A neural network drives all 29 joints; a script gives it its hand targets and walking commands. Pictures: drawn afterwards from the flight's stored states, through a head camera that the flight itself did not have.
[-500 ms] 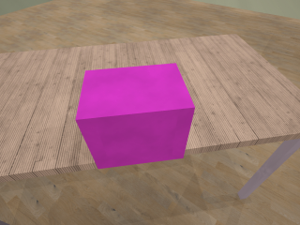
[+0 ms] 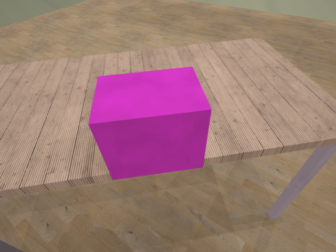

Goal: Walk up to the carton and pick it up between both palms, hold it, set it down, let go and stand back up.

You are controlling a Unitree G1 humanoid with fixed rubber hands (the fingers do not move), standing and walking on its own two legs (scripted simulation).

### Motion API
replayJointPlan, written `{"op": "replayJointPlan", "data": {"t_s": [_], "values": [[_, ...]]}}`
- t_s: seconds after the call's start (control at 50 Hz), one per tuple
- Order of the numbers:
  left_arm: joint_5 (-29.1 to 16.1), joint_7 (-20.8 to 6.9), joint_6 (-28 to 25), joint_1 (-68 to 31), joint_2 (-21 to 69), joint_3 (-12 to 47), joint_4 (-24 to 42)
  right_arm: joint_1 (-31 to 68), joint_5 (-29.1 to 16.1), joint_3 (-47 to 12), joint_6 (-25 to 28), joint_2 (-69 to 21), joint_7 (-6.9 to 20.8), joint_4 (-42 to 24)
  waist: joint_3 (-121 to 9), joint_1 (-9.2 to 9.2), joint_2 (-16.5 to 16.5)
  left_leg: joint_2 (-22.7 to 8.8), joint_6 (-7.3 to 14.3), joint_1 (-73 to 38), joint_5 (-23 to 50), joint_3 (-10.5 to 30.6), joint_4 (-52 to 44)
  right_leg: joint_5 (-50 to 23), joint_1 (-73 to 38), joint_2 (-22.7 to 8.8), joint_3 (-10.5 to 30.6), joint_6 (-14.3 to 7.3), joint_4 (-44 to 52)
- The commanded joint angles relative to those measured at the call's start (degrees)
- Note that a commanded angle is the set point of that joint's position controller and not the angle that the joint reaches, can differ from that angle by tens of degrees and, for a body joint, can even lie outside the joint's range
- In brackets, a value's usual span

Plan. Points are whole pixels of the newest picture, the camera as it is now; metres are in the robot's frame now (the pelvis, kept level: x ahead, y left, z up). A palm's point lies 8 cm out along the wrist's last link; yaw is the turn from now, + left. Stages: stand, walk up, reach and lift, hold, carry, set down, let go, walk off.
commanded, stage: stand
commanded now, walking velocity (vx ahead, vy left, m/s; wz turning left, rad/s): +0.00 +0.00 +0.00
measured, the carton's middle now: (152, 123) +0.42 +0.06 +0.09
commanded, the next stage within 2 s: none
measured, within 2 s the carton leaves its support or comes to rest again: neither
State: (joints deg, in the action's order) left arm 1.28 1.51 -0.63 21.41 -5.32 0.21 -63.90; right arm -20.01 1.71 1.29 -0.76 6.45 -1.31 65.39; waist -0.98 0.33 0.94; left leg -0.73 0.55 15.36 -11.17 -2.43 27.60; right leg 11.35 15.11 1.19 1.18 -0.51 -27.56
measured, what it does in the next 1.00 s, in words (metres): stands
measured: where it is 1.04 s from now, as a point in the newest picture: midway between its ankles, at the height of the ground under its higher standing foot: outside the picture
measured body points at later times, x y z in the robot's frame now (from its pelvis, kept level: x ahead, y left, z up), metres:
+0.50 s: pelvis -0.01 +0.01 +0.00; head -0.01 +0.01 +0.45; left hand -0.03 +0.21 -0.16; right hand -0.06 -0.19 -0.16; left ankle +0.04 +0.11 -0.74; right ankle +0.04 -0.11 -0.74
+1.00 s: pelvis +0.01 +0.02 +0.00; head +0.02 +0.02 +0.45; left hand -0.02 +0.21 -0.16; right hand -0.01 -0.18 -0.16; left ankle +0.04 +0.11 -0.74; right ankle +0.04 -0.11 -0.74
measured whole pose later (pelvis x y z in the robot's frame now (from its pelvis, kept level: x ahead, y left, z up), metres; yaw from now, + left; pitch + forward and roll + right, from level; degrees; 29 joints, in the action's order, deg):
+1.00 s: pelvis +0.01 +0.02 +0.00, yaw +0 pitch +0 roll +0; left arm 0.7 2.2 -1.0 19.3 -4.8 0.9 -65.8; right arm -17.5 1.1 1.2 0.1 5.2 -1.5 66.2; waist 0.3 0.4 -0.1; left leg 0.6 1.9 14.8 -11.7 -3.1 26.2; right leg 11.7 14.7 -0.3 2.0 1.1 -26.2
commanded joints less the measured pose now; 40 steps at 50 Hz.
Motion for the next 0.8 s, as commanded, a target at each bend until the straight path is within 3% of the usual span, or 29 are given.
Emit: {"op": "replayJointPlan", "data": {"t_s": [0.0, 0.02, 0.04, 0.06, 0.08, 0.12, 0.14, 0.16, 0.18, 0.2, 0.22, 0.26, 0.3, 0.32, 0.34, 0.38, 0.4, 0.42, 0.46, 0.48, 0.5, 0.52, 0.54, 0.58, 0.6, 0.64, 0.66, 0.78], "values": [[-0.44, 0.71, -0.53, 2.31, -7.45, -1.67, 1.66, -7.05, 0.05, 0.54, 0.17, 3.90, -0.42, -0.42, 6.99, 1.34, -5.61, -3.14, 1.28, -0.65, -7.70, 4.41, -5.46, 15.06, 9.42, -6.03, 8.35, -1.83, 12.44], [-0.17, 0.53, -0.25, 2.03, -6.56, -1.63, 1.52, -7.10, 0.24, 0.58, -0.10, 3.81, -0.46, -0.35, 10.00, 1.56, -4.60, -2.69, 0.93, -0.46, -7.77, 3.96, -4.86, 16.32, 12.21, -6.19, 8.91, -1.87, 12.98], [-0.15, 0.72, 0.04, 2.56, -6.09, -1.71, 1.45, -7.08, 0.21, 0.34, -0.05, 2.68, -0.29, -0.11, 8.08, 1.07, -6.27, -2.88, 0.99, -0.40, -8.76, 4.01, -4.88, 18.18, 11.28, -6.43, 8.67, -1.99, 13.69], [-0.26, 0.60, 0.41, 1.37, -5.93, -1.77, 1.82, -7.26, 0.21, 0.52, 0.00, 4.27, -0.29, -0.21, 8.66, 1.43, -3.43, -3.23, 0.85, 1.63, -11.34, 4.60, -6.50, 16.74, 10.10, -5.66, 8.07, -1.91, 12.72], [-0.33, 0.53, 0.28, 2.38, -5.34, -1.78, 1.78, -8.08, 0.08, 0.70, -0.01, 5.28, -0.37, 0.24, 6.25, 0.51, -3.17, -2.89, 0.68, 1.47, -11.76, 4.48, -6.63, 16.04, 7.86, -5.80, 7.90, -1.98, 11.72], [-0.24, 0.48, 0.57, 2.55, -5.18, -1.68, 1.92, -7.69, 0.48, 0.36, 0.28, 4.34, -0.34, 0.34, 8.36, 0.31, -0.28, -3.65, 0.70, 4.09, -13.13, 5.76, -8.58, 13.98, 7.82, -5.17, 6.55, -1.85, 10.76], [-0.07, 0.45, 0.29, 2.39, -5.54, -1.82, 1.83, -6.48, 0.15, 0.30, 0.29, 5.02, -0.55, 0.48, 7.72, 0.21, 0.78, -3.83, 0.88, 1.27, -11.03, 5.88, -8.14, 13.33, 8.61, -6.11, 7.77, -2.00, 11.32], [-0.29, 0.51, 0.24, 2.52, -5.49, -1.72, 1.26, -8.17, 0.06, 0.02, 0.34, 2.92, -0.60, 0.25, 7.24, 0.50, -1.88, -3.54, 0.51, 1.51, -9.53, 4.82, -6.78, 13.98, 8.34, -5.99, 7.71, -2.12, 11.70], [-0.37, 0.53, -0.01, 2.71, -5.93, -1.67, 1.19, -7.83, 0.27, 0.00, 0.68, 3.61, -0.65, -0.30, 6.38, 0.79, -0.32, -3.80, 0.72, 0.38, -8.99, 5.28, -7.06, 12.70, 8.41, -5.89, 7.82, -1.96, 11.44], [-0.35, 0.74, -0.10, 3.67, -4.75, -1.43, 0.41, -7.94, 0.27, 0.05, 0.65, 3.14, -0.71, -0.30, 6.94, 0.16, -1.47, -3.74, 1.00, 2.24, -9.97, 5.17, -7.13, 12.04, 6.66, -5.65, 6.86, -1.86, 10.98], [-0.48, 0.67, 0.09, 2.07, -5.65, -1.57, 1.06, -7.93, 0.18, -0.18, 0.71, 2.64, -0.62, -0.21, 5.71, 0.90, -0.28, -3.67, 1.09, 2.29, -9.94, 5.45, -7.72, 11.29, 5.42, -5.75, 7.20, -1.69, 10.59], [-0.52, 0.47, 0.12, 2.67, -4.74, -1.35, 1.00, -7.07, -0.03, -0.31, 0.94, 2.97, -0.60, -0.75, 5.07, -0.18, 0.02, -4.57, 1.47, 2.70, -10.20, 7.08, -8.78, 9.12, 4.54, -5.24, 5.52, -2.17, 9.26], [-0.72, 0.46, 0.17, 2.43, -5.12, -1.21, 0.70, -6.79, -0.07, 0.02, 0.94, 4.32, -0.49, -0.74, 6.13, 0.15, -0.84, -4.35, 1.71, 5.18, -11.63, 7.59, -10.11, 8.58, 3.53, -4.87, 5.13, -1.40, 8.38], [-0.42, 0.62, 0.17, 3.31, -4.98, -1.27, 0.39, -7.10, 0.04, 0.40, 1.24, 5.20, -0.85, -0.65, 5.50, -0.25, 0.24, -5.40, 1.90, 3.71, -13.33, 7.97, -10.99, 8.17, 3.63, -4.63, 4.84, -1.41, 7.90], [-0.39, 0.48, 0.09, 3.21, -4.29, -1.11, 0.40, -6.31, 0.40, 0.26, 0.90, 5.65, -0.97, -0.59, 8.19, -0.82, 3.42, -5.44, 1.79, 6.18, -15.63, 8.41, -11.81, 5.82, 3.48, -4.16, 4.00, -1.10, 6.22], [-0.19, 0.23, 0.21, 2.68, -4.28, -1.02, 0.60, -7.19, 0.13, 0.09, 0.64, 4.90, -1.19, -0.06, 6.60, -0.43, 3.19, -5.78, 1.70, 7.31, -18.46, 9.40, -13.17, 6.33, 1.28, -4.11, 3.45, -1.13, 5.60], [-0.27, 0.39, 0.32, 4.74, -4.37, -1.09, -0.23, -6.86, -0.09, 0.00, 0.62, 4.81, -0.94, -0.29, 6.01, -1.00, 2.19, -5.78, 1.99, 7.65, -19.05, 9.74, -13.91, 5.00, 0.78, -3.18, 2.16, -0.82, 4.29], [-0.21, 0.38, 0.46, 3.79, -3.06, -0.55, -0.42, -5.76, -0.39, 0.32, 0.65, 4.94, -0.76, -0.88, 6.96, -0.38, 0.45, -6.23, 2.41, 8.13, -19.33, 10.24, -13.90, 6.18, 2.06, -3.83, 2.86, -1.08, 5.24], [-0.57, 0.40, 0.08, 3.62, -3.87, -0.52, -0.13, -5.38, -0.05, 0.37, 0.64, 4.64, -0.58, -1.10, 6.35, -0.10, 2.33, -5.59, 2.43, 6.83, -17.00, 9.86, -12.54, 6.42, 1.98, -4.13, 3.41, -0.85, 5.73], [-0.44, 0.62, 0.11, 4.06, -4.40, -0.39, -0.41, -4.80, -0.46, 0.85, 0.59, 4.42, -0.39, -1.16, 6.49, -0.03, -1.20, -4.60, 2.36, 7.25, -15.78, 7.93, -11.04, 9.49, 2.78, -5.31, 4.59, -0.67, 7.77], [-0.52, 0.62, 0.03, 2.98, -5.16, -0.70, 0.11, -4.75, -0.48, 0.73, 0.45, 4.48, -0.37, -0.83, 8.45, 0.35, -2.01, -3.33, 2.32, 5.17, -13.12, 6.68, -9.40, 13.14, 6.25, -5.77, 6.57, -0.55, 10.16], [-0.77, 0.56, -0.13, 1.62, -4.08, -0.25, 0.36, -5.54, -0.41, 0.81, 0.57, 3.82, -0.26, -1.12, 5.98, 1.16, -5.27, -3.23, 2.11, 1.22, -9.56, 6.19, -7.62, 14.75, 7.76, -6.41, 6.92, -1.20, 11.60], [-0.59, 0.60, -0.19, 1.38, -4.43, -0.48, 0.60, -6.89, -0.26, 0.65, 0.52, 4.15, -0.30, -0.12, 5.70, 1.27, -5.37, -2.46, 1.39, -1.66, -7.00, 4.48, -5.63, 15.06, 10.06, -6.57, 7.87, -1.29, 12.88], [-0.86, 0.83, -0.11, 1.21, -5.36, -0.91, 0.57, -7.16, -0.09, 0.04, 0.61, 2.82, -0.24, -0.10, 5.35, 1.76, -3.29, -3.39, 1.62, -0.12, -10.19, 6.03, -7.11, 12.57, 7.98, -5.44, 6.50, -1.03, 10.87], [-0.48, 0.88, -0.32, 1.10, -5.55, -1.06, 0.36, -5.83, -0.07, 0.14, 0.78, 2.25, -0.32, -0.44, 5.21, 1.31, -4.22, -3.28, 1.46, -0.46, -8.08, 4.70, -6.66, 11.43, 7.68, -6.01, 6.42, -0.81, 11.13], [-0.65, 0.81, -0.13, 0.92, -4.35, -0.83, 0.71, -7.97, -0.30, -0.11, 0.74, 2.59, -0.65, 0.55, 5.77, 1.80, -0.26, -4.11, 1.31, 0.95, -9.70, 6.43, -8.60, 9.55, 6.55, -5.55, 5.93, -1.30, 10.00], [-0.85, 0.65, -0.09, 2.98, -4.55, -0.85, 0.07, -7.20, -0.11, 0.07, 0.77, 3.51, -0.65, 0.48, 6.17, 0.59, -0.42, -3.61, 1.33, 2.13, -10.58, 5.96, -8.92, 9.01, 5.69, -5.14, 5.88, -0.85, 9.62], [-0.66, 0.23, -0.26, 2.88, -2.84, -0.21, -0.11, -2.53, -0.59, 0.15, 1.20, 3.59, -0.49, -0.74, 5.51, -0.79, 0.62, -5.79, 2.03, 4.35, -14.08, 8.71, -12.87, 2.27, 1.47, -3.71, 2.41, -0.48, 4.51]]}}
